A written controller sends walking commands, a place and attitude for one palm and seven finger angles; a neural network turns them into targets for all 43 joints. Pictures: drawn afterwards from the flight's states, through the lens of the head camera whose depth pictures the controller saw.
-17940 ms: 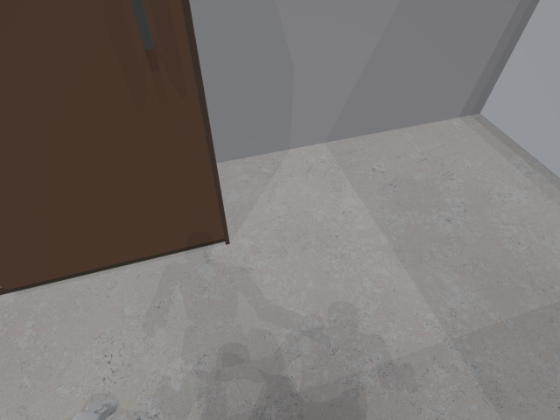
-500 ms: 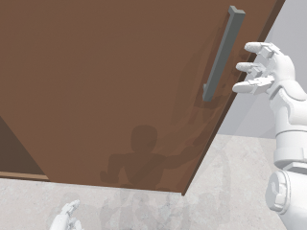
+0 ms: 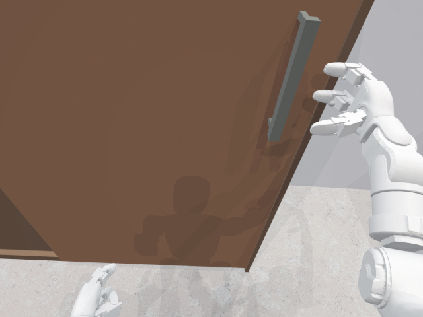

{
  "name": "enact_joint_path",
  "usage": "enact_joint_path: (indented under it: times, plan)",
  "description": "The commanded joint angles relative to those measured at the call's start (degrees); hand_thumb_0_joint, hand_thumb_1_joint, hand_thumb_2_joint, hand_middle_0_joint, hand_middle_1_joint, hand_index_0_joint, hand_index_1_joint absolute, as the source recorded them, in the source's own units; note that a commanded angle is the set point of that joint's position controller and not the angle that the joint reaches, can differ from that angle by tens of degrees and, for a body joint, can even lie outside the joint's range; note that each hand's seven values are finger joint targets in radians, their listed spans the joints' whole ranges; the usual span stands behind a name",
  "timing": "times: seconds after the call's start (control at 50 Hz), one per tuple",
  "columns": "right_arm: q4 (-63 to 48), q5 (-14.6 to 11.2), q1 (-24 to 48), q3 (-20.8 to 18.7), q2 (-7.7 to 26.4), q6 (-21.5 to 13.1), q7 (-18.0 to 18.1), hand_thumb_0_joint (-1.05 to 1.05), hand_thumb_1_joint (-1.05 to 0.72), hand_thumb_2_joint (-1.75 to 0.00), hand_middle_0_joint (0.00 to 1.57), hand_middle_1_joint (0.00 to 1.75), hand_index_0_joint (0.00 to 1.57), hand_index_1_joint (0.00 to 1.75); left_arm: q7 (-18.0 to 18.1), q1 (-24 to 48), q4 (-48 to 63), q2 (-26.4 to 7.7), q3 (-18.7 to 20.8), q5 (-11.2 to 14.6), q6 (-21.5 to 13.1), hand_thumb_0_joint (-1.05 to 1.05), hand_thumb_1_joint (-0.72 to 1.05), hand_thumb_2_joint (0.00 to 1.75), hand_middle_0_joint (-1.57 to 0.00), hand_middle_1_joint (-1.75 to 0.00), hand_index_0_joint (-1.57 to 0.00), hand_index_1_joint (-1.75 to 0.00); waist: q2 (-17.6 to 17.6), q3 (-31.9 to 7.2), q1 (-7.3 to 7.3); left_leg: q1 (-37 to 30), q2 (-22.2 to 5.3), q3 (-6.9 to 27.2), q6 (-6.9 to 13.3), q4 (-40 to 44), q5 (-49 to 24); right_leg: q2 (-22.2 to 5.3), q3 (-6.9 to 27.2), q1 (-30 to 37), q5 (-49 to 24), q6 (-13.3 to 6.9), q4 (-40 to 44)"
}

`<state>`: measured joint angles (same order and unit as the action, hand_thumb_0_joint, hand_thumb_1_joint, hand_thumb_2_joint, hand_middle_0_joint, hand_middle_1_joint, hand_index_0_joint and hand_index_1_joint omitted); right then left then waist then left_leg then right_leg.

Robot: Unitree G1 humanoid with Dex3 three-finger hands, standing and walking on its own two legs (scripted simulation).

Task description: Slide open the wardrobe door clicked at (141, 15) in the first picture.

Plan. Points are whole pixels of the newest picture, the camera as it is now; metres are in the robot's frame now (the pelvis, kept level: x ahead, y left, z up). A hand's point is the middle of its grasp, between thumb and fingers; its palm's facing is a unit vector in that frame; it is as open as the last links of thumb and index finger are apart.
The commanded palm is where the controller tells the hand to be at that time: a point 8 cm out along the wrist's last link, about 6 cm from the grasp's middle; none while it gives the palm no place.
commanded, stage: move the hooked fingers beside the handle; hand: right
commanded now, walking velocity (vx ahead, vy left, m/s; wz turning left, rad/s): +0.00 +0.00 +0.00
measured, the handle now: (286, 83) +0.48 -0.10 +0.24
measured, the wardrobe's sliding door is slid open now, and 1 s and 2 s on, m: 0.00 0.00 0.00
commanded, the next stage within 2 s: feel for the door with the fingertips in 0.20 s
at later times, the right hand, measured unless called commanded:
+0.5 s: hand (324, 102) +0.41 -0.15 +0.25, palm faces -0.02 +1.00 +0.00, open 14.0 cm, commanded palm +0.39 -0.20 +0.25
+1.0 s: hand (316, 97) +0.42 -0.14 +0.25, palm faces +0.01 +1.00 -0.01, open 14.0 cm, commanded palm +0.41 -0.19 +0.25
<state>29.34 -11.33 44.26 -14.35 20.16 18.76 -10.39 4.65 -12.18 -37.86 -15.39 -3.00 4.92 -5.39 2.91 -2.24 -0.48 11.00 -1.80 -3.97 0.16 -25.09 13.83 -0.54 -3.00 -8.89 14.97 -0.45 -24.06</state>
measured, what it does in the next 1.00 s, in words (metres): stands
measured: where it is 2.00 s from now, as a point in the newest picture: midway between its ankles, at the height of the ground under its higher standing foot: outside the picture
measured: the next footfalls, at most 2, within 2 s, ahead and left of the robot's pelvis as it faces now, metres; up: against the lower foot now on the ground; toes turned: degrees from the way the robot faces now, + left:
none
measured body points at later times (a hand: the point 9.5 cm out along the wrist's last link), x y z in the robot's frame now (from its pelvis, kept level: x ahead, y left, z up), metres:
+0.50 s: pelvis -0.01 +0.00 +0.00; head -0.02 +0.02 +0.45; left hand +0.14 +0.24 -0.10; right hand +0.41 -0.21 +0.25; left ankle -0.01 +0.12 -0.74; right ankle -0.02 -0.11 -0.74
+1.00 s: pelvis -0.01 +0.00 +0.00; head -0.02 +0.02 +0.45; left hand +0.14 +0.25 -0.10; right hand +0.42 -0.19 +0.25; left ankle -0.01 +0.12 -0.74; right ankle -0.02 -0.11 -0.74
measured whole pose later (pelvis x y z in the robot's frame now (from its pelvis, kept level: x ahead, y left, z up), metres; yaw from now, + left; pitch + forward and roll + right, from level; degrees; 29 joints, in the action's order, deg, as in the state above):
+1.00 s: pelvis -0.01 +0.00 +0.00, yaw +0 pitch -1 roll +0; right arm 33.4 -10.1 48.5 -12.8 18.1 18.7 -5.8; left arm 4.8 -12.7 -38.1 -14.5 -3.3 4.3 -3.2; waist 2.5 -2.0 0.4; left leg 10.7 -1.2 -3.8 0.6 -23.5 12.3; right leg -1.1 -3.2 -8.5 13.6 -0.2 -22.8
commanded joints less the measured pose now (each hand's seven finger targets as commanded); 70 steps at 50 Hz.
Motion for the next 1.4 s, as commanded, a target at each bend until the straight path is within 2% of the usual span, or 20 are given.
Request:
enact_joint_path:
  times: [0.0,0.08,0.12,0.14,0.2,0.3,0.38,0.46,0.54,0.6,0.7,0.74,0.82,0.88,0.92,1.0,1.06,1.14,1.28,1.38]
  plan:
    - [-15.3,-0.4,29.0,-3.8,12.7,-4.5,1.2,0.0,0.5,-0.3,0.3,1.2,0.3,1.2,0.2,4.9,8.9,-5.9,2.1,-0.2,-2.6,0.0,0.9,0.9,-0.2,-0.3,-0.2,-0.3,-3.1,-18.8,0.42,-5.8,0.7,1.6,1.8,0.9,-21.7,0.0,3.1,7.1,-20.3,-1.6,0.9]
    - [-12.9,0.2,28.0,-3.0,12.2,-3.7,1.3,0.0,0.5,-0.3,0.3,1.2,0.3,1.2,0.2,5.3,8.9,-5.9,1.8,0.0,-1.4,0.0,0.9,0.9,-0.2,-0.3,-0.2,-0.3,-3.8,-15.6,0.62,-5.1,0.7,1.5,1.7,1.4,-20.9,-0.2,2.8,5.5,-19.0,-1.6,1.5]
    - [-13.8,0.2,27.7,-3.8,12.7,-3.5,1.4,0.0,0.5,-0.3,0.3,1.2,0.3,1.2,0.2,5.4,9.4,-5.8,1.8,-0.2,-1.3,0.0,0.9,0.9,-0.2,-0.3,-0.2,-0.3,-3.2,-16.8,0.32,-5.8,0.6,1.7,1.8,1.3,-21.3,0.0,2.8,5.7,-19.1,-1.6,1.4]
    - [-13.4,0.3,25.0,-6.5,15.7,-3.5,1.5,0.0,0.5,-0.3,0.3,1.2,0.3,1.2,0.2,5.4,9.6,-6.1,2.0,-0.3,-1.1,0.0,0.9,0.9,-0.2,-0.3,-0.2,-0.3,-3.8,-17.7,-0.62,-7.1,0.6,1.9,1.8,1.3,-22.5,-0.1,2.6,5.8,-20.3,-1.7,1.2]
    - [-12.0,0.1,25.5,-4.7,14.2,-3.1,0.6,0.0,0.5,-0.3,0.3,1.2,0.3,1.2,0.4,5.7,9.6,-6.0,1.8,0.1,-0.5,0.0,0.9,0.9,-0.2,-0.3,-0.2,-0.3,-5.3,-14.9,0.45,-6.0,0.6,1.8,1.5,2.0,-21.0,-0.1,2.3,4.4,-17.7,-1.9,1.7]
    - [-14.6,-0.4,32.8,0.1,10.0,-4.3,-0.2,0.0,0.5,-0.3,0.3,1.2,0.3,1.2,0.9,5.4,9.2,-5.8,1.8,0.2,-1.4,0.0,0.9,0.9,-0.2,-0.3,-0.2,-0.3,0.2,-15.9,2.09,-3.3,0.8,1.7,2.0,2.5,-17.4,0.0,3.2,7.3,-16.2,-1.7,1.6]
    - [-13.6,-1.4,31.5,0.0,8.3,-4.4,0.4,0.0,0.5,-0.3,0.3,1.2,0.3,1.2,0.8,5.3,8.6,-5.8,1.8,0.0,-2.3,0.0,0.9,0.9,-0.2,-0.3,-0.2,-0.3,-2.3,-16.9,1.57,-3.6,1.0,1.6,1.9,2.5,-17.4,0.1,3.4,7.4,-16.2,-1.8,1.5]
    - [-10.6,-0.7,28.8,-2.2,10.2,-3.5,2.3,0.0,0.5,-0.3,0.3,1.2,0.3,1.2,0.4,5.0,8.0,-6.1,2.0,-0.1,-1.8,0.0,0.9,0.9,-0.2,-0.3,-0.2,-0.3,-4.1,-14.7,0.65,-3.9,0.9,1.7,1.7,3.0,-15.8,0.0,2.9,4.6,-14.5,-1.8,2.3]
    - [-14.7,0.2,27.0,-4.3,12.4,-4.3,3.8,0.0,0.5,-0.3,0.3,1.2,0.3,1.2,-0.1,5.4,9.0,-5.9,2.2,-0.5,-1.5,0.0,0.9,0.9,-0.2,-0.3,-0.2,-0.3,-4.3,-18.1,-0.6,-7.4,0.8,1.9,1.7,2.4,-19.0,-0.2,2.5,5.3,-17.8,-1.8,2.3]
    - [-17.9,0.0,29.5,-0.7,7.6,-4.6,4.0,0.0,0.5,-0.3,0.3,1.2,0.3,1.2,-0.2,5.9,9.3,-5.3,2.0,-0.4,-1.6,0.0,0.9,0.9,-0.2,-0.3,-0.2,-0.3,-2.3,-17.9,0.41,-6.4,1.0,2.0,1.8,2.3,-19.4,-0.2,2.3,6.7,-18.1,-1.8,2.3]
    - [-14.9,0.2,27.5,-2.2,8.6,-1.9,5.3,0.0,0.5,-0.3,0.3,1.2,0.3,1.2,-0.1,6.0,8.7,-5.4,1.9,-0.4,-0.8,0.0,0.9,0.9,-0.2,-0.3,-0.2,-0.3,-5.0,-14.7,0.08,-5.6,1.2,1.9,1.4,3.2,-17.5,-0.1,2.1,4.6,-15.5,-1.8,2.9]
    - [-12.4,0.9,27.1,-3.9,11.4,-1.1,5.8,0.0,0.5,-0.3,0.3,1.2,0.3,1.2,0.2,5.7,8.3,-5.8,2.0,-0.5,-0.2,0.0,0.9,0.9,-0.2,-0.3,-0.2,-0.3,-5.3,-13.7,-0.1,-5.6,1.2,2.2,1.3,4.0,-15.6,-0.1,1.8,3.6,-14.0,-1.9,3.2]
    - [-13.2,0.9,33.3,-0.4,8.1,-2.5,5.5,0.0,0.5,-0.3,0.3,1.2,0.3,1.2,0.4,5.3,8.4,-5.3,1.8,-0.5,-0.4,0.0,0.9,0.9,-0.2,-0.3,-0.2,-0.3,-4.3,-15.6,1.46,-5.3,1.1,2.3,1.3,3.9,-16.1,0.2,2.0,5.1,-14.0,-2.1,2.9]
    - [-10.0,0.5,33.7,-0.6,8.5,-3.8,4.5,0.0,0.5,-0.3,0.3,1.2,0.3,1.2,0.7,4.6,8.0,-5.5,2.0,-0.5,-0.7,0.0,0.9,0.9,-0.2,-0.3,-0.2,-0.3,-5.2,-15.9,1.76,-5.1,1.2,2.4,1.3,3.9,-16.5,0.1,2.1,5.3,-14.0,-2.2,2.7]
    - [-9.2,0.7,35.5,-0.3,8.6,-4.5,4.1,0.0,0.5,-0.3,0.3,1.2,0.3,1.2,0.7,3.8,7.7,-5.5,1.9,-0.6,-0.9,0.0,0.9,0.9,-0.2,-0.3,-0.2,-0.3,-2.3,-16.5,1.9,-5.0,1.1,2.5,1.6,3.7,-17.2,0.4,2.1,5.5,-14.6,-2.0,2.5]
    - [-4.0,0.7,36.3,0.2,8.3,-4.7,3.8,0.0,0.5,-0.3,0.3,1.2,0.3,1.2,0.7,2.9,6.9,-5.9,2.1,-0.4,-0.8,0.0,0.9,0.9,-0.2,-0.3,-0.2,-0.3,-4.5,-14.3,2.5,-3.2,1.2,2.3,1.4,4.2,-15.6,0.2,2.2,4.4,-13.1,-2.1,2.6]
    - [-4.9,0.9,38.0,-0.3,9.0,-5.9,4.0,0.0,0.5,-0.3,0.3,1.2,0.3,1.2,0.6,2.5,7.2,-5.9,2.2,-0.6,-1.1,0.0,0.9,0.9,-0.2,-0.3,-0.2,-0.3,-2.9,-16.8,2.06,-4.6,1.1,2.5,1.6,3.7,-17.5,0.3,2.2,5.1,-15.0,-2.1,2.4]
    - [-3.8,1.1,37.0,-2.2,10.9,-7.5,4.2,0.0,0.5,-0.3,0.3,1.2,0.3,1.2,0.3,1.5,7.1,-6.1,2.6,-0.8,-1.2,0.0,0.9,0.9,-0.2,-0.3,-0.2,-0.3,-5.3,-18.0,1.37,-6.3,1.2,2.3,1.5,3.4,-18.9,0.1,2.1,4.7,-16.3,-2.1,2.6]
    - [0.0,1.6,39.6,-1.8,11.1,-7.5,4.1,0.0,0.5,-0.3,0.3,1.2,0.3,1.2,0.6,0.5,6.2,-6.4,2.5,-0.7,-1.2,0.0,0.9,0.9,-0.2,-0.3,-0.2,-0.3,-5.7,-14.7,2.36,-4.2,1.3,2.5,1.3,4.3,-16.0,0.2,2.0,2.9,-13.1,-2.3,3.0]
    - [-4.4,1.4,36.8,-1.9,10.0,-8.5,3.8,0.0,0.5,-0.3,0.3,1.2,0.3,1.2,0.0,1.0,7.4,-5.9,2.5,-0.8,-1.7,0.0,0.9,0.9,-0.2,-0.3,-0.2,-0.3,-2.8,-18.0,1.01,-6.4,1.3,2.4,1.8,3.5,-18.8,0.1,1.9,4.7,-16.4,-2.0,2.9]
